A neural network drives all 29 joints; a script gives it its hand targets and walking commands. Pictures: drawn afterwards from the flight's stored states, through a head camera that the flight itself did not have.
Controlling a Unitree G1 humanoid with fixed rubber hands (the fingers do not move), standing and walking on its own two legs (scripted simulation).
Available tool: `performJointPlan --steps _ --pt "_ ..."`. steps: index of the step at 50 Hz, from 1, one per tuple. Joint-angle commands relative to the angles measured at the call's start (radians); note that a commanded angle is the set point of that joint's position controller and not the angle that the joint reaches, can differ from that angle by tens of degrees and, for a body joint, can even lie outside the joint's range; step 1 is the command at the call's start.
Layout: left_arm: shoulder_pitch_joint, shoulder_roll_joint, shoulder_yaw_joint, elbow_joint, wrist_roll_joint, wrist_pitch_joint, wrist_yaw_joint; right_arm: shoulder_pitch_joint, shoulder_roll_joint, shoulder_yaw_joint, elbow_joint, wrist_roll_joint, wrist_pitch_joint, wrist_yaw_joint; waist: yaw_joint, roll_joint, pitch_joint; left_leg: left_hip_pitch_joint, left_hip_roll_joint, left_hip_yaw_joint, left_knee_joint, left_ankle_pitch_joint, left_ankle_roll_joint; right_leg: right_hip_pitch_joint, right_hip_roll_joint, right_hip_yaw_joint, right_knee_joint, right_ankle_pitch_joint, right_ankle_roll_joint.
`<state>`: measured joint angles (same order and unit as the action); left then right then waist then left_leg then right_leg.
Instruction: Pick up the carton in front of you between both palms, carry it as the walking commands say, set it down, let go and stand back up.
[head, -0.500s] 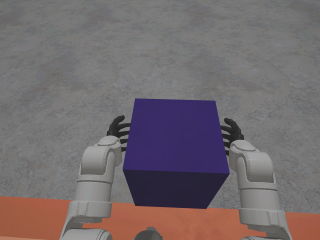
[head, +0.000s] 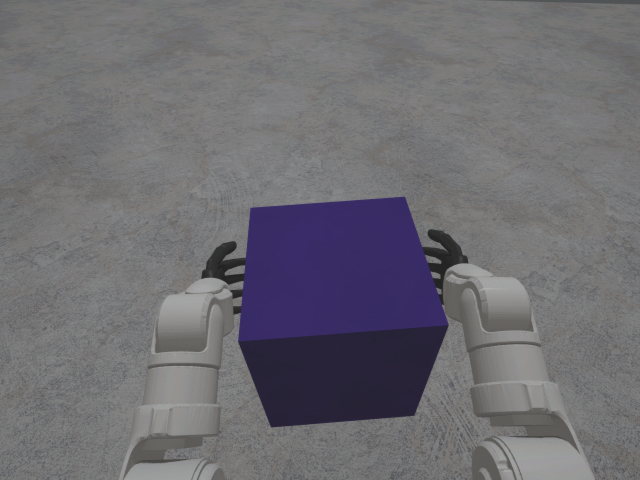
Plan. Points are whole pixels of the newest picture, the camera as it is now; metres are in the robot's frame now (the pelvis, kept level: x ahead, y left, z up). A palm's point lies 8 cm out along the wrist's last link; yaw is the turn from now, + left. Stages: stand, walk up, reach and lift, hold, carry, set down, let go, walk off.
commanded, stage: carry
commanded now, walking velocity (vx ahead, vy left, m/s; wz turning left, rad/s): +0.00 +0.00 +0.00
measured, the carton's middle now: (335, 316) +0.35 +0.03 +0.02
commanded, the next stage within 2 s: none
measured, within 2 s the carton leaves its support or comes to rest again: neither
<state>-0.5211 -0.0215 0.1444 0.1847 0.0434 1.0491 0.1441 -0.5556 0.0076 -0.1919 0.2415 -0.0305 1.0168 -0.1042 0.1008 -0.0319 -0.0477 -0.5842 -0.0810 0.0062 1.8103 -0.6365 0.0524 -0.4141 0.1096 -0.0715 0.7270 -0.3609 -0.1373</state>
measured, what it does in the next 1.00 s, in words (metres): goes down: left foot 0.18 m lower, then right foot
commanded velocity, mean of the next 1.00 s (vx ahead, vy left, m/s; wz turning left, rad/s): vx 0.27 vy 0.00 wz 0.00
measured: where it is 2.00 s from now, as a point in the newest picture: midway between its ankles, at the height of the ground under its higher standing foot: (332, 282)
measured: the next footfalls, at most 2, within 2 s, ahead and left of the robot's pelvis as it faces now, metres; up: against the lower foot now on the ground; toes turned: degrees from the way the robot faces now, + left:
left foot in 0.32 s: +0.48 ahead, +0.07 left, -0.18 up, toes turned +4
right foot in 0.70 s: +0.61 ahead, -0.10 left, -0.18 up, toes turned -1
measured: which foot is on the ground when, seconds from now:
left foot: up 0.00-0.30, down 0.32-0.72, up 0.74-1.00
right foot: down 0.00-0.32, up 0.34-0.68, down 0.70-1.00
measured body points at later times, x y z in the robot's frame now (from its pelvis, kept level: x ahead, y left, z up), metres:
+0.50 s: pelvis +0.38 +0.03 -0.16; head +0.46 +0.03 +0.28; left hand +0.75 +0.16 -0.12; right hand +0.73 -0.14 -0.12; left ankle +0.44 +0.07 -0.88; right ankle +0.35 -0.11 -0.78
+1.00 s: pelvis +0.64 +0.01 -0.14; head +0.64 +0.01 +0.31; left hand +0.98 +0.19 -0.02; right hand +1.00 -0.11 -0.02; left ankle +0.70 +0.13 -0.86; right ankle +0.57 -0.10 -0.88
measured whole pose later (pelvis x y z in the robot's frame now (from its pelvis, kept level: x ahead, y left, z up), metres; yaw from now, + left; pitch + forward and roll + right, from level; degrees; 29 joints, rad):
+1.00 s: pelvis +0.64 +0.01 -0.14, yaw +2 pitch +6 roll +2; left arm -0.51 -0.02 0.16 0.03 0.01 1.11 0.15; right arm -0.52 0.03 -0.17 0.03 -0.04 1.11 -0.13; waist 0.05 -0.03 -0.12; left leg -0.51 0.01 0.09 0.59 -0.28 0.00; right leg -0.19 -0.05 -0.05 0.38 -0.29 0.00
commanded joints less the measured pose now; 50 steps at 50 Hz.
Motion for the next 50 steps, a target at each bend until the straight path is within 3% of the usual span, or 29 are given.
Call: performJointPlan --steps 1,3,4,5,6,8,11,13,14,15,16,17,18,19,20,21,22,24,27,30,32,34,35,36,37,38,39,41,50 --pt "-0.706 -1.115 -0.679 -0.11 -0.5 -0.036 -0.272 -0.458 0.948 0.489 -0.066 0.221 -0.006 0.193 -0.049 0.077 -0.362 -0.418 0.098 -0.143 -0.259 0.158 -0.021 0.475 -0.379 0.669 -0.059 0.394 -0.139" --pt "-0.852 -1.179 -0.715 -0.142 -0.541 -0.074 -0.288 -0.551 0.983 0.492 -0.112 0.21 -0.033 0.196 -0.056 0.014 -0.274 -0.266 0.092 -0.098 -0.494 0.244 -0.056 0.248 -0.414 0.703 -0.153 0.535 -0.193" --pt "-0.844 -1.195 -0.725 -0.141 -0.552 -0.086 -0.29 -0.581 0.999 0.519 -0.139 0.221 -0.046 0.195 -0.047 0.004 -0.248 -0.244 0.103 -0.087 -0.546 0.271 -0.05 0.217 -0.392 0.646 -0.136 0.541 -0.177" --pt "-0.816 -1.201 -0.726 -0.132 -0.547 -0.097 -0.288 -0.587 1.017 0.544 -0.143 0.234 -0.056 0.193 -0.026 0.037 -0.278 -0.251 0.113 -0.063 -0.498 0.493 -0.033 0.255 -0.349 0.579 -0.044 0.486 -0.116" --pt "-0.769 -1.205 -0.721 -0.116 -0.545 -0.103 -0.287 -0.561 1.036 0.579 -0.147 0.242 -0.065 0.194 0.011 0.101 -0.26 -0.327 0.114 -0.065 -0.749 0.742 -0.03 0.302 -0.207 0.422 0.112 0.292 -0.063" --pt "-0.687 -1.18 -0.7 -0.112 -0.524 -0.117 -0.284 -0.51 1.041 0.607 -0.173 0.247 -0.077 0.189 0.039 0.035 -0.295 -0.262 0.06 0.029 -0.927 0.977 -0.026 0.329 -0.118 0.336 0.185 0.251 -0.031" --pt "-0.589 -1.145 -0.699 -0.122 -0.493 -0.13 -0.28 -0.499 1.018 0.668 -0.249 0.258 -0.082 0.172 0.048 -0.054 -0.272 -0.002 0.016 0.129 -1.221 1.109 -0.011 0.253 -0.053 0.198 0.291 0.25 -0.007" --pt "-0.536 -1.098 -0.686 -0.133 -0.487 -0.122 -0.271 -0.536 0.988 0.694 -0.311 0.288 -0.064 0.162 0.024 -0.097 -0.25 0.203 0.006 0.162 -1.357 1.182 0.014 0.192 -0.058 0.132 0.371 0.282 0.03" --pt "-0.512 -1.077 -0.678 -0.134 -0.472 -0.112 -0.264 -0.537 0.973 0.699 -0.311 0.302 -0.054 0.16 -0.01 -0.07 -0.255 0.258 0.03 0.138 -1.439 1.201 0.013 0.221 -0.07 0.124 0.396 0.345 0.051" --pt "-0.495 -1.056 -0.669 -0.131 -0.454 -0.109 -0.256 -0.521 0.959 0.7 -0.312 0.306 -0.04 0.164 -0.06 -0.084 -0.233 0.358 0.084 0.107 -1.571 1.24 0.024 0.211 -0.102 0.12 0.523 0.458 0.07" --pt "-0.511 -1.031 -0.664 -0.14 -0.432 -0.11 -0.245 -0.549 0.95 0.7 -0.322 0.316 -0.029 0.175 -0.091 -0.018 -0.232 0.519 0.142 0.069 -1.623 1.244 0.05 0.103 -0.072 0.07 0.742 0.274 0.099" --pt "-0.537 -0.994 -0.659 -0.148 -0.421 -0.094 -0.236 -0.542 0.909 0.691 -0.302 0.327 -0.015 0.182 -0.103 0.124 -0.312 0.868 0.333 -0.062 -1.323 1.825 0.121 -0.201 0.005 0.005 1.056 -0.422 0.139" --pt "-0.539 -0.965 -0.635 -0.11 -0.409 -0.064 -0.226 -0.498 0.877 0.682 -0.233 0.323 -0.009 0.177 -0.171 0.212 -0.483 1.224 0.53 -0.358 -1.058 2.112 0.306 -0.52 -0.014 0.121 1.177 -0.514 0.177" --pt "-0.491 -0.939 -0.633 -0.11 -0.409 -0.052 -0.217 -0.382 0.908 0.67 -0.163 0.341 -0.002 0.176 -0.19 0.158 -0.612 1.208 0.528 -0.426 -1.087 1.905 0.337 -0.554 -0.058 0.145 1.166 -0.443 0.154" --pt "-0.505 -0.951 -0.627 -0.141 -0.4 -0.054 -0.21 -0.412 0.934 0.681 -0.2 0.378 -0.007 0.179 -0.216 0.088 -0.66 1.206 0.464 -0.401 -1.14 1.512 0.3 -0.622 -0.1 0.188 1.013 -0.253 0.111" --pt "-0.543 -0.989 -0.619 -0.199 -0.398 -0.06 -0.207 -0.481 0.987 0.712 -0.261 0.405 -0.015 0.182 -0.205 0.042 -0.684 1.057 0.471 -0.42 -1.189 1.254 0.319 -0.555 -0.118 0.182 0.955 -0.172 0.11" --pt "-0.586 -0.988 -0.614 -0.261 -0.377 -0.065 -0.201 -0.552 1.033 0.74 -0.306 0.434 -0.025 0.184 -0.18 -0.024 -0.587 0.848 0.444 -0.382 -1.238 1.175 0.303 -0.475 -0.139 0.169 0.769 -0.081 0.12" --pt "-0.605 -1.002 -0.626 -0.307 -0.352 -0.071 -0.191 -0.643 1.078 0.773 -0.397 0.47 -0.034 0.185 -0.15 0.031 -0.515 0.634 0.366 -0.282 -1.294 1.186 0.264 -0.302 -0.14 0.12 0.503 -0.079 0.134" --pt "-0.553 -0.983 -0.656 -0.345 -0.323 -0.082 -0.18 -0.58 1.081 0.789 -0.401 0.473 -0.038 0.19 -0.166 0.166 -0.559 0.638 0.302 -0.15 -1.275 1.286 0.214 -0.211 -0.135 0.063 0.224 0.06 0.132" --pt "-0.504 -0.968 -0.683 -0.353 -0.302 -0.095 -0.184 -0.505 1.066 0.804 -0.371 0.446 -0.05 0.201 -0.164 0.18 -0.56 0.639 0.266 -0.091 -1.251 1.289 0.16 -0.129 -0.093 0.012 0.05 0.152 0.118" --pt "-0.487 -0.953 -0.696 -0.346 -0.305 -0.096 -0.194 -0.482 1.042 0.81 -0.357 0.426 -0.053 0.205 -0.162 0.176 -0.526 0.622 0.261 -0.08 -1.224 1.174 0.137 -0.075 -0.073 -0.01 -0.068 0.175 0.093" --pt "-0.485 -0.934 -0.708 -0.326 -0.318 -0.086 -0.206 -0.483 1.014 0.81 -0.353 0.41 -0.047 0.205 -0.123 0.132 -0.513 0.48 0.228 -0.016 -1.134 1.026 0.081 0.192 -0.097 -0.004 -0.278 0.295 0.056" --pt "-0.459 -0.917 -0.703 -0.302 -0.324 -0.078 -0.212 -0.479 0.992 0.806 -0.343 0.401 -0.039 0.205 -0.096 0.081 -0.532 0.314 0.205 -0.001 -1.05 0.799 0.039 0.41 -0.218 0.135 -0.272 0.405 0.007" --pt "-0.433 -0.875 -0.682 -0.267 -0.308 -0.076 -0.214 -0.47 0.993 0.802 -0.336 0.4 -0.025 0.205 -0.07 -0.134 -0.605 0.055 0.107 0.071 -0.866 0.475 -0.03 0.66 -0.426 0.418 -0.189 0.644 -0.14" --pt "-0.405 -0.879 -0.677 -0.245 -0.318 -0.068 -0.217 -0.483 0.966 0.788 -0.336 0.394 -0.016 0.204 -0.038 -0.27 -0.572 -0.15 0.028 0.064 -0.725 0.036 -0.043 0.739 -0.482 0.591 -0.281 0.699 -0.201" --pt "-0.444 -0.888 -0.681 -0.273 -0.333 -0.058 -0.22 -0.51 0.967 0.776 -0.322 0.392 -0.011 0.201 -0.046 -0.223 -0.51 -0.239 0.049 0.008 -0.665 -0.045 -0.024 0.736 -0.482 0.587 -0.282 0.654 -0.188" --pt "-0.473 -0.905 -0.69 -0.283 -0.351 -0.047 -0.225 -0.504 0.959 0.759 -0.304 0.381 -0.006 0.197 -0.042 -0.125 -0.472 -0.274 0.074 -0.008 -0.649 -0.029 -0.017 0.714 -0.466 0.547 -0.278 0.595 -0.161" --pt "-0.556 -0.927 -0.709 -0.319 -0.396 -0.029 -0.233 -0.498 0.962 0.731 -0.278 0.365 0.007 0.19 -0.049 -0.049 -0.407 -0.254 0.106 -0.006 -0.771 0.076 -0.02 0.616 -0.423 0.451 -0.326 0.52 -0.102" --pt "-0.587 -0.959 -0.651 -0.247 -0.437 0.081 -0.267 -0.485 0.953 0.644 -0.248 0.298 0.106 0.167 -0.071 -0.153 -0.325 0.231 0.05 0.165 -1.353 0.461 -0.054 0.345 -0.313 0.104 -0.385 0.407 0.029"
